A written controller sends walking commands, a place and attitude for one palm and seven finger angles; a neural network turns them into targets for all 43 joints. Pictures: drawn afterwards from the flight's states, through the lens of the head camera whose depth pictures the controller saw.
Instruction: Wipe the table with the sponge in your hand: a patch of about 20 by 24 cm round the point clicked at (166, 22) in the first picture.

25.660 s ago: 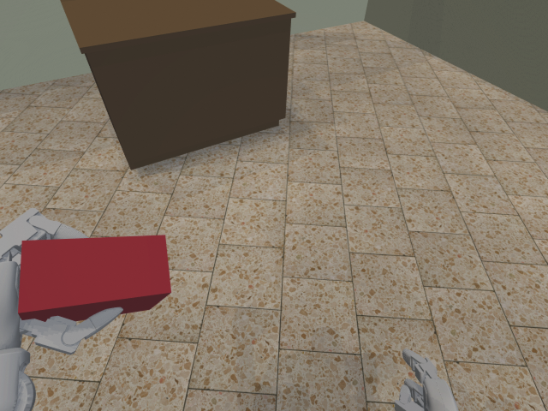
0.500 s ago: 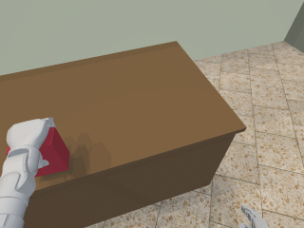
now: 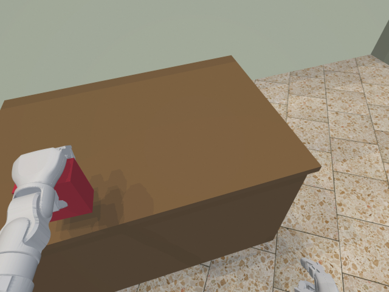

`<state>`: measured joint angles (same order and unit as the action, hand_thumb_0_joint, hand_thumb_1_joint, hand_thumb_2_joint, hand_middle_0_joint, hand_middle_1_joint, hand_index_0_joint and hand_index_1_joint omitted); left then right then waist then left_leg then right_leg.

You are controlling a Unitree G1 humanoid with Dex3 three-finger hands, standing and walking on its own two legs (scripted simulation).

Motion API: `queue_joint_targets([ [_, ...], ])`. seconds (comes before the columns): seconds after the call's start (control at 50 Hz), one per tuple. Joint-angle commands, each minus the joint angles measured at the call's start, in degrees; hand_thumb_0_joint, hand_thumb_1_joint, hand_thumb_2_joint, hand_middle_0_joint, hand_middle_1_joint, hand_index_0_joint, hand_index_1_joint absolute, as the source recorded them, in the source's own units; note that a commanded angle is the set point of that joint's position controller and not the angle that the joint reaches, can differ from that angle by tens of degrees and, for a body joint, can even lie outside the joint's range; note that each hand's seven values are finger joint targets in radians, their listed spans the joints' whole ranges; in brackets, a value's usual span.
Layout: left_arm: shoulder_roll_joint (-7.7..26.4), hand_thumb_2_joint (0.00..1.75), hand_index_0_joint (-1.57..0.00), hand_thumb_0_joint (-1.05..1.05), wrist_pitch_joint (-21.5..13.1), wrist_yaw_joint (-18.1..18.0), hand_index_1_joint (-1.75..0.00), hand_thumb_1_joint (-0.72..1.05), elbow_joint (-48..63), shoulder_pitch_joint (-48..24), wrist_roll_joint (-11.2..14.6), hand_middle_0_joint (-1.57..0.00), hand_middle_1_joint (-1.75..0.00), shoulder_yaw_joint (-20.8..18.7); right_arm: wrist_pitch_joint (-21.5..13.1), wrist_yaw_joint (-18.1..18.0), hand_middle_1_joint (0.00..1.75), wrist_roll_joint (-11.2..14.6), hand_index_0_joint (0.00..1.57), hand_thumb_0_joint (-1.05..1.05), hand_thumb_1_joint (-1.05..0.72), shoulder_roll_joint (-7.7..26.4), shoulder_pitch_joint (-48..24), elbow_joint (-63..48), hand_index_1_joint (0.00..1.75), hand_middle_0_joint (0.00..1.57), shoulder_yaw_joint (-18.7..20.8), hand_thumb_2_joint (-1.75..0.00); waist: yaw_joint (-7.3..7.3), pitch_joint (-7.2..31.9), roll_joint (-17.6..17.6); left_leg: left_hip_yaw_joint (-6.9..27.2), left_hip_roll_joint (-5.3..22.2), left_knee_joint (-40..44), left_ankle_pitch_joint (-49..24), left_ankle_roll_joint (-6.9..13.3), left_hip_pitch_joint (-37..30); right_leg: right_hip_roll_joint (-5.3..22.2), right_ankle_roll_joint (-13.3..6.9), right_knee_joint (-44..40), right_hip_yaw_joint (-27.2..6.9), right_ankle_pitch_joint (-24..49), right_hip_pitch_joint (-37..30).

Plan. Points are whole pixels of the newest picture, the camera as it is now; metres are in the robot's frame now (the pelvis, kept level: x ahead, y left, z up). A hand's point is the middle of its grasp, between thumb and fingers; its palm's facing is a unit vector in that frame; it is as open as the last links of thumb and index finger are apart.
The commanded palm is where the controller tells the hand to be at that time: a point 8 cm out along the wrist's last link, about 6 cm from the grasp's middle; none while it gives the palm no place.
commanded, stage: move the sponge above the wiping area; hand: left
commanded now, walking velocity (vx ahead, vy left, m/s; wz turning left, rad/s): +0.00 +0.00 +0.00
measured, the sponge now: (62, 196) +0.28 +0.35 +0.02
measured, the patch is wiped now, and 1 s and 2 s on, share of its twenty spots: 0.00 0.00 0.05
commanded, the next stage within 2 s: lower the sponge onto the table in 1.96 s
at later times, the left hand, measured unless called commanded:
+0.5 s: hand (52, 174) +0.30 +0.35 +0.08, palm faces -0.04 +0.01 -1.00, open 10.0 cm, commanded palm +0.27 +0.34 +0.12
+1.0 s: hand (41, 191) +0.27 +0.37 +0.06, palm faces -0.14 -0.04 -0.99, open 10.0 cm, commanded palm +0.26 +0.35 +0.12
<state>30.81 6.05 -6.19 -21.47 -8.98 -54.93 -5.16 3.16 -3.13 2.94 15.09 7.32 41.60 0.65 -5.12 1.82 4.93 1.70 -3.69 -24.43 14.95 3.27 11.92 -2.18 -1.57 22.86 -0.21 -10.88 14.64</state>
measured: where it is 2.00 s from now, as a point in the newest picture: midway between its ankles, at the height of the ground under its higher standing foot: outside the picture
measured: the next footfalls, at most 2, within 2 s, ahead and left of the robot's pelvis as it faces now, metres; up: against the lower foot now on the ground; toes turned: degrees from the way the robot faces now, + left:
none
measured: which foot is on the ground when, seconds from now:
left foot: down 0.00-1.00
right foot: down 0.00-1.00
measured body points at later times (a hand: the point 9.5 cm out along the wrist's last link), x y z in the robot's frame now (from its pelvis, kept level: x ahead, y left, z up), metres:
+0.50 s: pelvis -0.01 -0.01 +0.00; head +0.01 -0.04 +0.45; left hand +0.30 +0.35 +0.13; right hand +0.16 -0.26 -0.12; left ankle -0.03 +0.08 -0.74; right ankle +0.01 -0.11 -0.74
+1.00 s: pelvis +0.00 +0.00 +0.00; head +0.01 -0.04 +0.45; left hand +0.27 +0.37 +0.11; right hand +0.18 -0.25 -0.12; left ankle -0.03 +0.08 -0.74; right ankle +0.01 -0.11 -0.74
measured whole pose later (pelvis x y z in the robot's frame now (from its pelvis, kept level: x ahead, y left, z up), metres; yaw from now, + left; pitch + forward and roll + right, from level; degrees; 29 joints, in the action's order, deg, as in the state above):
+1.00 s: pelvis +0.00 +0.00 +0.00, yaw +0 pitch +3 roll -1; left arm 33.7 11.5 -2.9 -29.6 -10.8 -52.3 -4.7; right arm 3.5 -3.9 4.4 16.5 6.7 41.8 0.7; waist -4.1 2.4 5.5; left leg 2.1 -3.4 -25.6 15.4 3.3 12.9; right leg -2.4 -1.8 23.4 0.3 -11.1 15.2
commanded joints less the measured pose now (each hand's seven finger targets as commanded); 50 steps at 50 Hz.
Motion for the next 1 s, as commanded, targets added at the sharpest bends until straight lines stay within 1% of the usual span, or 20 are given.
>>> queue_joint_targets([
  [0.0,14.8,1.3,-1.2,0.0,3.6,-0.3,-1.6,0.1,8.3,-10.3,1.5,-1.2,-1.6,-5.3,-2.2,0.0,0.3,0.3,0.2,0.0,-0.9,8.2,-7.0,-8.0,0.3,0.2,2.7,-0.9,-0.05,13.7,-2.4,1.9,2.1,2.4,-23.6,-2.8,-0.8,0.5,-2.7,-1.1,-0.5,13.8,-11.2],
  [0.06,12.8,1.3,-1.2,0.0,3.4,1.9,-1.6,0.1,8.1,-13.0,1.6,-1.2,-1.6,-2.0,-2.4,-0.5,0.3,0.4,0.2,0.0,-0.9,8.3,-7.1,-7.9,0.3,0.2,2.4,-0.9,1.55,11.6,-3.8,1.7,1.8,2.5,-18.6,-1.7,-0.8,0.4,-2.5,-2.0,-0.7,11.0,-9.4],
  [0.1,14.1,1.3,-1.2,0.0,1.5,2.3,-1.6,0.1,9.7,-14.6,1.3,-1.2,-1.6,-2.8,-2.7,-1.0,0.3,0.2,0.2,0.0,-0.9,8.3,-6.6,-7.8,0.3,0.2,2.7,-0.9,1.58,11.9,-3.9,2.1,1.7,2.3,-17.6,-1.3,-1.4,0.2,-2.5,-2.1,-0.8,9.8,-8.7],
  [0.2,19.9,1.3,-1.2,0.0,-4.5,-0.4,-1.6,0.1,10.2,-23.4,-1.3,-1.2,-1.6,-7.3,-3.8,-2.0,0.3,-0.4,0.2,0.0,-0.9,7.7,-5.3,-6.4,0.3,0.2,2.6,-0.9,1.89,11.3,-0.6,2.1,1.3,2.0,-14.6,-0.9,-0.9,0.1,-2.7,-1.8,-1.4,6.2,-6.6],
  [0.22,23.4,1.3,-1.2,0.0,-5.3,-1.2,-1.6,0.1,10.9,-26.1,-2.1,-1.2,-1.6,-9.7,-4.1,-2.1,0.3,-0.4,0.2,0.0,-0.9,7.8,-5.6,-6.4,0.3,0.2,2.4,-0.9,1.39,12.6,1.0,2.1,1.3,2.3,-14.1,-1.0,-0.9,0.0,-3.0,-1.9,-2.5,5.7,-7.0],
  [0.3,23.3,1.3,-1.2,0.0,-5.7,-4.2,-1.6,0.1,5.1,-26.2,-2.7,-1.2,-1.6,-10.7,-4.2,-2.0,0.3,-0.3,0.2,0.0,-0.9,7.2,-4.5,-5.3,0.3,0.2,2.8,-0.9,0.79,14.0,4.9,1.4,1.2,2.0,-14.8,-2.0,0.8,0.4,-3.2,-0.9,-1.7,6.0,-7.5],
  [0.32,25.3,1.3,-1.2,0.0,-5.1,-4.4,-1.6,0.1,4.8,-26.8,-2.6,-1.2,-1.6,-12.2,-4.0,-1.8,0.3,-0.1,0.2,0.0,-0.9,7.5,-5.0,-5.3,0.3,0.2,2.7,-0.9,0.49,15.4,5.2,1.3,1.2,2.2,-14.7,-2.0,0.9,0.3,-3.3,-1.1,-2.6,6.2,-8.6],
  [0.42,17.9,1.3,-1.2,0.0,0.0,-1.8,-1.6,0.1,-3.3,-16.7,0.9,-1.2,-1.6,-7.1,-3.0,-0.8,0.3,0.8,0.2,0.0,-0.9,8.1,-5.4,-6.2,0.3,0.2,2.8,-0.9,0.28,14.8,-0.9,0.8,1.4,2.5,-15.9,-2.1,3.2,0.7,-2.8,-1.0,-1.5,10.2,-11.0],
  [0.44,15.1,1.3,-1.2,0.0,1.0,-0.6,-1.6,0.1,-3.6,-15.9,1.4,-1.2,-1.6,-3.9,-2.8,-0.7,0.3,0.9,0.2,0.0,-0.9,8.3,-5.3,-6.6,0.3,0.2,2.6,-0.9,0.7,14.0,-2.6,0.7,1.5,2.4,-15.7,-1.9,3.5,0.9,-2.5,-1.0,-1.1,10.7,-10.9],
  [0.5,14.4,1.3,-1.2,0.0,2.5,2.4,-1.6,0.1,-5.1,-15.7,1.9,-1.2,-1.6,-1.8,-1.9,-0.9,0.3,1.3,0.2,0.0,-0.9,9.3,-5.2,-7.2,0.3,0.2,2.5,-0.9,1.77,10.9,-8.0,0.8,1.3,2.6,-11.8,-0.7,5.0,0.8,-2.0,-1.7,-1.4,9.2,-9.7],
  [0.58,19.5,1.3,-1.2,0.0,-2.0,2.5,-1.6,0.1,1.8,-20.8,0.3,-1.2,-1.6,-5.6,-2.3,-1.5,0.3,0.6,0.2,0.0,-0.9,9.1,-4.4,-7.7,0.3,0.2,2.7,-0.9,1.63,13.3,-5.2,1.3,1.0,1.7,-13.0,0.0,3.0,0.6,-2.2,-1.1,-1.9,9.3,-9.5],
  [0.64,25.8,1.3,-1.2,0.0,-7.2,-1.1,-1.6,0.1,10.8,-24.3,-2.0,-1.2,-1.6,-11.8,-3.5,-1.9,0.3,-0.4,0.2,0.0,-0.9,7.9,-4.2,-7.8,0.3,0.2,3.0,-0.9,0.35,18.4,3.2,1.7,1.3,0.7,-17.6,-0.2,-0.5,0.6,-2.7,0.2,-2.8,10.8,-10.6],
  [0.66,24.4,1.3,-1.2,0.0,-8.0,-2.5,-1.6,0.1,11.2,-23.1,-2.5,-1.2,-1.6,-11.5,-3.8,-1.9,0.3,-0.6,0.2,0.0,-0.9,7.4,-4.1,-7.7,0.3,0.2,3.0,-0.9,0.29,18.0,4.0,1.7,1.4,0.4,-19.2,-0.6,-0.8,0.5,-2.7,0.6,-2.2,11.0,-9.9],
  [0.72,28.3,1.3,-1.2,0.0,-7.7,-6.1,-1.6,0.1,12.3,-20.4,-2.8,-1.2,-1.6,-17.4,-4.0,-1.5,0.3,-0.8,0.2,0.0,-0.9,7.4,-4.5,-7.0,0.3,0.2,3.3,-0.9,-1.07,18.5,6.0,1.8,1.8,0.2,-22.8,-1.7,-0.2,0.2,-3.3,1.1,-2.9,13.0,-10.4],
  [0.74,24.9,1.3,-1.2,0.0,-6.4,-6.8,-1.6,0.1,10.2,-18.8,-1.9,-1.2,-1.6,-15.4,-4.0,-1.3,0.3,-0.6,0.2,0.0,-0.9,6.8,-4.8,-7.0,0.3,0.2,3.2,-0.9,-0.64,17.5,4.2,1.4,1.7,0.3,-21.3,-1.7,1.0,0.6,-2.8,1.3,-2.1,12.7,-10.7],
  [0.8,21.2,1.3,-1.2,0.0,-1.2,-6.7,-1.6,0.1,4.1,-13.3,1.3,-1.2,-1.6,-13.4,-3.4,-0.6,0.3,0.2,0.2,0.0,-0.9,7.6,-5.8,-6.2,0.3,0.2,3.4,-0.9,-0.98,15.1,0.6,0.3,1.6,1.0,-17.9,-1.8,3.3,0.9,-2.5,0.5,-2.0,12.7,-11.3],
  [0.86,17.3,1.3,-1.2,0.0,3.9,-2.6,-1.6,0.1,-1.3,-11.5,2.9,-1.2,-1.6,-7.4,-2.4,-0.5,0.3,1.1,0.2,0.0,-0.9,8.6,-6.5,-6.1,0.3,0.2,2.8,-0.9,0.43,11.8,-4.0,0.3,1.5,2.0,-15.7,-1.6,4.5,1.0,-2.1,-0.6,-1.5,12.1,-11.1],
  [0.9,14.0,1.3,-1.2,0.0,5.7,1.1,-1.6,0.1,-0.4,-11.4,2.9,-1.2,-1.6,-2.3,-2.0,-0.8,0.3,1.4,0.2,0.0,-0.9,9.1,-7.1,-7.2,0.3,0.2,2.7,-0.9,1.6,11.3,-4.5,0.5,1.4,2.0,-15.2,-1.0,3.0,1.1,-2.0,-1.2,-1.2,12.1,-10.3],
  [0.94,12.6,1.3,-1.2,0.0,4.8,4.1,-1.6,0.1,2.0,-16.4,2.5,-1.2,-1.6,0.9,-2.2,-1.2,0.3,1.3,0.2,0.0,-0.9,9.1,-6.8,-7.8,0.3,0.2,2.3,-0.9,3.25,10.9,-5.5,1.0,1.4,1.5,-14.6,-0.3,1.3,0.8,-2.0,-1.7,-1.2,11.3,-8.4],
  [0.98,14.5,1.3,-1.2,0.0,1.6,5.3,-1.6,0.1,5.1,-20.9,1.5,-1.2,-1.6,0.4,-2.6,-1.7,0.3,0.6,0.2,0.0,-0.9,9.0,-5.7,-7.7,0.3,0.2,2.4,-0.9,3.75,11.4,-5.2,1.6,1.4,0.9,-14.6,0.1,-0.5,0.5,-2.0,-1.8,-0.8,9.9,-6.6],
])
